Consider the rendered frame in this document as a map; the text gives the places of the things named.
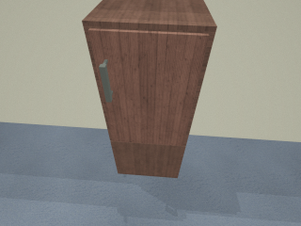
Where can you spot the cupboard door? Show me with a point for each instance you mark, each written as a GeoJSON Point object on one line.
{"type": "Point", "coordinates": [154, 77]}

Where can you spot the handle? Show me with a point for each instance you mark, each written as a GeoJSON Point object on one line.
{"type": "Point", "coordinates": [105, 81]}

